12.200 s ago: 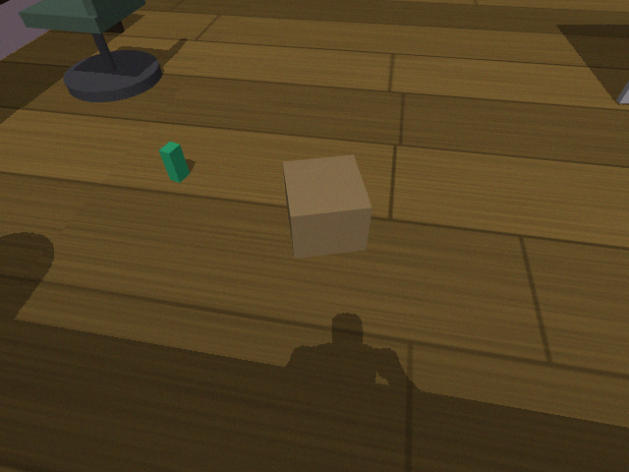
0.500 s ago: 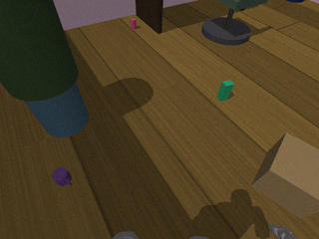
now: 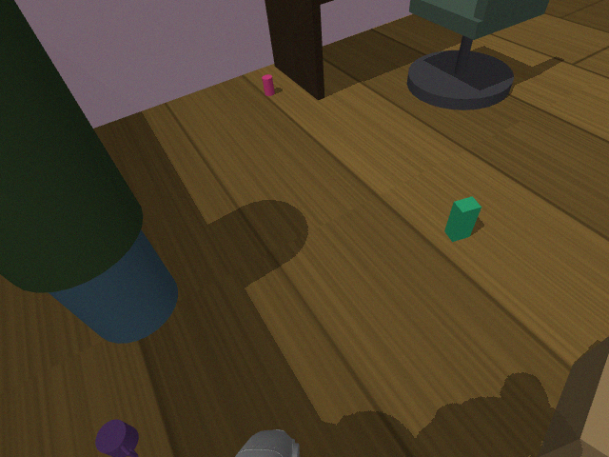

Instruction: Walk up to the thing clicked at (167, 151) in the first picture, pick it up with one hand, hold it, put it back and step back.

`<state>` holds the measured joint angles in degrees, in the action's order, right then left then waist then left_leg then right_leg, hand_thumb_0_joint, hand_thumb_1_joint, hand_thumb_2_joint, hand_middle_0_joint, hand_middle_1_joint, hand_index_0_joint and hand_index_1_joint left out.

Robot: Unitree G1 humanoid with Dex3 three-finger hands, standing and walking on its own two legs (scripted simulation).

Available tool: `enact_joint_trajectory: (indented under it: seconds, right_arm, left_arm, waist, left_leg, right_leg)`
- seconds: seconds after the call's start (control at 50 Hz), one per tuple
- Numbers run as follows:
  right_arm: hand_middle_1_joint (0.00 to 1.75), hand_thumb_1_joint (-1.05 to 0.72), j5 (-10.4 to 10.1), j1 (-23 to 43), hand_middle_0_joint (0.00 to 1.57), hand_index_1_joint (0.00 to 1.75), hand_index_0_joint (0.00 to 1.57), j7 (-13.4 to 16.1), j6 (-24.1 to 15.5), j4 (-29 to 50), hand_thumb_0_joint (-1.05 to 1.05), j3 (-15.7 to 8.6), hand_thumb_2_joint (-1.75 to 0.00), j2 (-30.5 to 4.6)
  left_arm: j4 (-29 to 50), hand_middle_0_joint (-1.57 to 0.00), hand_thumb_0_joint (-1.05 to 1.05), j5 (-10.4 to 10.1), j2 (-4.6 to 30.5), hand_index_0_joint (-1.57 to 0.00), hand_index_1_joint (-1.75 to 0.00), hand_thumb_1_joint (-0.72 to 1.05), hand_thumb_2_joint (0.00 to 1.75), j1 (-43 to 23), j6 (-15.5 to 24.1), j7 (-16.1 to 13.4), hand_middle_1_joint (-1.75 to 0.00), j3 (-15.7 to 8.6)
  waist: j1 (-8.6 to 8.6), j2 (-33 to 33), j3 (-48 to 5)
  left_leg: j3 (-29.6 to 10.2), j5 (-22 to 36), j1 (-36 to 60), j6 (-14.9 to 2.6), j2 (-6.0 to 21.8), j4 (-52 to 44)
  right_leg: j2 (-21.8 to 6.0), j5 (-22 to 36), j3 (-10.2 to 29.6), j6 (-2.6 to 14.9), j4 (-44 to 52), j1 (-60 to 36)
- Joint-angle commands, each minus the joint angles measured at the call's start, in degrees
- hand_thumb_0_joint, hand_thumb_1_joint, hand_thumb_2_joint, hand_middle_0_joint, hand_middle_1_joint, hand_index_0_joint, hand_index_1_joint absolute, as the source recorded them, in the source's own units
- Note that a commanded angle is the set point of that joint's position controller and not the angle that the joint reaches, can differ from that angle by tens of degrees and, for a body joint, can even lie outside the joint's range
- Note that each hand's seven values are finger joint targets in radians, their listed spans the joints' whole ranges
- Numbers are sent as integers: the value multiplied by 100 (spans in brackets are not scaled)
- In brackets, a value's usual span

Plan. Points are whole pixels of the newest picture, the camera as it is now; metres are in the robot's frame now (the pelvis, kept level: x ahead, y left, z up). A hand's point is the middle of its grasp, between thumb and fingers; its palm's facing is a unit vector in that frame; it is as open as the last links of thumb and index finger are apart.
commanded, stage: walk up
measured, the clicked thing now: (462, 219) +1.08 -0.49 -0.68
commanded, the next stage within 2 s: none
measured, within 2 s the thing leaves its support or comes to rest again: neither
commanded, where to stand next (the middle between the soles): +0.87 +0.05 m, yaw -1 degrees
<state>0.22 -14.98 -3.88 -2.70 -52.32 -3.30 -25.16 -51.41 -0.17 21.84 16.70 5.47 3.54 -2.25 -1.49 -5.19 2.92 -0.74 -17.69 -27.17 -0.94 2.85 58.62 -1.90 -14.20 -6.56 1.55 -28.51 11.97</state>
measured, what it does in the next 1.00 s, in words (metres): walks ahead: left foot, then right foot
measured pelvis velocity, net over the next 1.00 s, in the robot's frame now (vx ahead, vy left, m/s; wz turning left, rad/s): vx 0.44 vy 0.03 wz -0.01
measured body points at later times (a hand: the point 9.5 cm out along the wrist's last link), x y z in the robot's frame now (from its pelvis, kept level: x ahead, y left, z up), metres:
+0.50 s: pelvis +0.24 +0.05 +0.00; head +0.26 +0.06 +0.45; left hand +0.31 +0.37 -0.12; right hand +0.31 -0.27 -0.09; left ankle +0.25 +0.15 -0.74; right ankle +0.31 -0.11 -0.69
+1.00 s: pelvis +0.44 +0.03 +0.00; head +0.45 +0.02 +0.45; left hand +0.50 +0.34 -0.10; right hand +0.51 -0.30 -0.12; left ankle +0.56 +0.17 -0.71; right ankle +0.43 -0.10 -0.74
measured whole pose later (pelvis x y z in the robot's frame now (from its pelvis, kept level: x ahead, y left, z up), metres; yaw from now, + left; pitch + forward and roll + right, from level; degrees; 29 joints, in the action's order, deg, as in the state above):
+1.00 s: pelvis +0.44 +0.03 +0.00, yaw -1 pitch -2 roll -1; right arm 1.2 -16.4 -4.7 -2.1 -51.6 -3.6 -24.7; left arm -49.2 0.5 22.9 17.9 4.6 3.5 -2.0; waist -1.2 -3.0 3.0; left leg 1.5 -14.2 -27.4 0.1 5.7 41.3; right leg -1.9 -16.3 -5.1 0.9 -27.8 9.2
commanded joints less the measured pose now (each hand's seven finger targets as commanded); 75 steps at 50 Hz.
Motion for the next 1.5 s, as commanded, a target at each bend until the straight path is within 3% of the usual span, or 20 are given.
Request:
enact_joint_trajectory:
  seconds: [0.0, 0.12, 0.18, 0.2, 0.22, 0.24, 0.34, 0.48, 0.62, 0.66, 0.68, 0.7, 0.8, 0.94, 1.04, 1.06, 1.08, 1.1, 1.2, 1.48]
  right_arm:
    - [30, -90, 70, 101, 20, 30, 20, -72, -83, 465, 0, -352, -90, -973]
    - [30, -90, 89, 760, 20, 30, 20, -163, -184, 692, 0, -347, -90, -795]
    - [30, -90, 123, -389, 20, 30, 20, -70, -222, 328, 0, -510, -90, -1119]
    - [30, -90, 192, -1041, 20, 30, 20, 4, -254, 183, 0, -632, -90, -1421]
    - [30, -90, 203, -1353, 20, 30, 20, 94, -282, 325, 0, -771, -90, -1962]
    - [30, -90, -55, -1107, 20, 30, 20, 100, -278, 471, 0, -791, -90, -2034]
    - [30, -90, -74, -138, 20, 30, 20, 191, -327, 665, 0, -407, -90, -1206]
    - [30, -90, -2, -198, 20, 30, 20, 142, -389, 771, 0, -454, -90, -1411]
    - [30, -90, -8, -201, 20, 30, 20, 158, -278, 858, 0, -373, -90, -1274]
    - [30, -90, -16, -553, 20, 30, 20, 166, -301, 948, 0, -153, -90, -706]
    - [30, -90, -49, -508, 20, 30, 20, 177, -273, 978, 0, -170, -90, -828]
    - [30, -90, 19, -260, 20, 30, 20, 254, -189, 827, 0, -267, -90, -1212]
    - [30, -90, -7, -729, 20, 30, 20, 113, -99, 398, 0, -290, -90, -1048]
    - [30, -90, 102, -30, 20, 30, 20, -57, -131, 572, 0, -337, -90, -879]
    - [30, -90, 137, -1020, 20, 30, 20, 44, -241, 200, 0, -519, -90, -1147]
    - [30, -90, 143, -1593, 20, 30, 20, 130, -290, 69, 0, -615, -90, -1442]
    - [30, -90, 181, -1588, 20, 30, 20, 178, -363, 275, 0, -689, -90, -1935]
    - [30, -90, -13, -1286, 20, 30, 20, 169, -346, 398, 0, -695, -90, -2024]
    - [30, -90, -10, -414, 20, 30, 20, 257, -366, 593, 0, -421, -90, -1338]
    - [30, -90, 10, -812, 20, 30, 20, 345, -313, 1009, 0, -288, -90, -1118]
  left_arm:
    - [494, -20, 0, 44, 1760, -20, -30, 90, 90, -41, 187, -155, -30, -534]
    - [478, -20, 0, 58, 1824, -20, -30, 90, 90, 197, 120, -127, -30, -540]
    - [553, -20, 0, 89, 1675, -20, -30, 90, 90, 113, 62, -154, -30, -432]
    - [554, -20, 0, 41, 1360, -20, -30, 90, 90, 396, 31, -179, -30, -298]
    - [663, -20, 0, -49, 950, -20, -30, 90, 90, 602, 23, -181, -30, -211]
    - [564, -20, 0, -38, 1610, -20, -30, 90, 90, 429, -11, -268, -30, -351]
    - [115, -20, 0, -40, 1451, -20, -30, 90, 90, 691, -84, -166, -30, -310]
    - [373, -20, 0, 98, 1270, -20, -30, 90, 90, -203, -146, 90, -30, -344]
    - [254, -20, 0, 102, 1279, -20, -30, 90, 90, -95, -15, 30, -30, -437]
    - [80, -20, 0, 139, 1868, -20, -30, 90, 90, 967, 86, -113, -30, -669]
    - [148, -20, 0, 76, 2334, -20, -30, 90, 90, 1083, 84, -143, -30, -731]
    - [221, -20, 0, -24, 2255, -20, -30, 90, 90, 782, 50, -159, -30, -677]
    - [500, -20, 0, -7, 1670, -20, -30, 90, 90, -27, 58, -205, -30, -468]
    - [666, -20, 0, 81, 1829, -20, -30, 90, 90, -43, 70, -136, -30, -531]
    - [719, -20, 0, 129, 1596, -20, -30, 90, 90, -354, -14, -130, -30, -395]
    - [728, -20, 0, 137, 1257, -20, -30, 90, 90, -186, -30, -132, -30, -276]
    - [769, -20, 0, 6, 834, -20, -30, 90, 90, 153, -44, -121, -30, -176]
    - [585, -20, 0, 26, 1522, -20, -30, 90, 90, 45, -97, -254, -30, -326]
    - [124, -20, 0, -13, 1496, -20, -30, 90, 90, 494, -155, -157, -30, -323]
    - [696, -20, 0, 138, 1301, -20, -30, 90, 90, -89, -111, -21, -30, -611]
  waist:
    - [-29, 1222, 219]
    - [-151, 1074, 10]
    - [521, 269, -524]
    - [803, -551, -887]
    - [833, -1621, -1145]
    - [806, -593, -1258]
    - [148, -234, -141]
    - [318, -184, 222]
    - [-8, 331, -245]
    - [-476, 1860, -1074]
    - [-515, 2225, -934]
    - [-446, 1415, -544]
    - [92, 1418, 2]
    - [-34, 1456, 155]
    - [674, 538, -215]
    - [946, -592, -407]
    - [785, -1685, -409]
    - [701, -718, -186]
    - [180, -405, -2]
    - [-213, 284, -340]
  left_leg:
    - [-61, 521, -553, 151, 312, -1080]
    - [421, 1057, 323, -23, 211, -2558]
    - [557, 733, 2347, -278, -65, -2678]
    - [-43, -155, 3329, -585, 290, -3079]
    - [-3111, -995, 4140, -1155, 1945, -3870]
    - [-3923, -1302, 3658, -1592, 2321, -4435]
    - [-820, 1167, 1699, -1023, 1429, -4356]
    - [-339, -181, 1538, -1208, 1282, -4750]
    - [91, 1136, 1327, -806, 1037, -3188]
    - [718, 857, 307, -348, 261, -397]
    - [579, -1075, -1035, -144, -469, 537]
    - [-23, -1260, -1100, -123, -37, 931]
    - [-90, -73, -321, -49, 216, -18]
    - [229, 576, 194, 116, 345, -1995]
    - [554, 353, 2431, -58, -25, -2474]
    - [-288, -787, 3038, -272, 367, -3233]
    - [-3274, -1575, 3431, -747, 1902, -4448]
    - [-3953, -1756, 2810, -1340, 2369, -4706]
    - [-991, 659, 1842, -1028, 1391, -4335]
    - [-973, 1183, 563, -665, 644, -2736]
  right_leg:
    - [-1374, -687, 1181, 1119, 1888, -66]
    - [-1259, 653, 672, 893, 1163, -437]
    - [-971, 1461, 329, 672, -624, 373]
    - [-545, 1145, -38, 492, -2253, 1169]
    - [411, -1187, 122, 139, -3823, 2718]
    - [216, -1646, 950, 244, -4244, 2690]
    - [-397, -518, 1100, 27, -3488, 1885]
    - [-568, 354, 601, -139, -1456, 1811]
    - [6, 552, 174, 68, -130, -112]
    - [-1065, -463, 1843, 519, 525, -1856]
    - [-2240, -594, 4201, 1243, 1345, -2324]
    - [-2385, -734, 4195, 1492, 1310, -1644]
    - [-1268, 65, 1710, 1030, 1438, -165]
    - [-1286, -1073, 1271, 1079, 1505, 366]
    - [-987, -1145, 863, 703, -90, 1493]
    - [-535, -492, 417, 488, -1941, 1934]
    - [448, -1477, 388, 89, -3525, 3193]
    - [157, -1649, 1012, 186, -3961, 3134]
    - [-376, -477, 1001, -10, -3141, 2146]
    - [39, 401, 615, 108, -34, -659]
